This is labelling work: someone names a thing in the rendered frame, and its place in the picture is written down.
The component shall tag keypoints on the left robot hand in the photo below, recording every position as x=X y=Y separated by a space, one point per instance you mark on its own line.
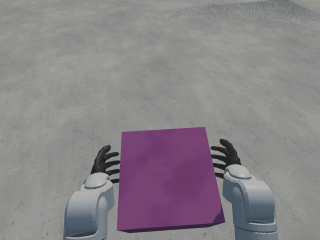
x=100 y=166

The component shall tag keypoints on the carton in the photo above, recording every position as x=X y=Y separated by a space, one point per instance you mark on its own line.
x=167 y=181

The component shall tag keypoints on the robot left forearm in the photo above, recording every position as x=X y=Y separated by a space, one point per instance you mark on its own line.
x=86 y=213

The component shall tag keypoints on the right robot hand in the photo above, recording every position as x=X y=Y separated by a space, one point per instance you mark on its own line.
x=231 y=157

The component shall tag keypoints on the robot right forearm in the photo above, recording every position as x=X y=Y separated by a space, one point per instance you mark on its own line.
x=253 y=205

